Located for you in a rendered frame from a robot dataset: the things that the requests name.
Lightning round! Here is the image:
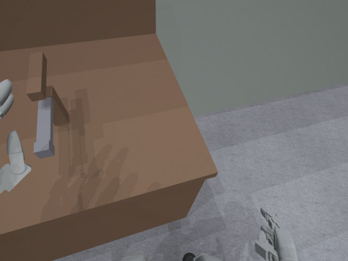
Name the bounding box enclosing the counter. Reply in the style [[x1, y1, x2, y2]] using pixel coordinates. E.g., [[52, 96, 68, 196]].
[[0, 0, 218, 261]]

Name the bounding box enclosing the left robot hand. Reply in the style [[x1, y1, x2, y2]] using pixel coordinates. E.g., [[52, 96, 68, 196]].
[[0, 79, 31, 194]]

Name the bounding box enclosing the tap lever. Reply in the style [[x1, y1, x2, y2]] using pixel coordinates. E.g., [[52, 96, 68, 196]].
[[34, 97, 55, 159]]

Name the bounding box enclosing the right robot hand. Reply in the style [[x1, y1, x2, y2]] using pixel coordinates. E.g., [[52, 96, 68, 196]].
[[255, 207, 299, 261]]

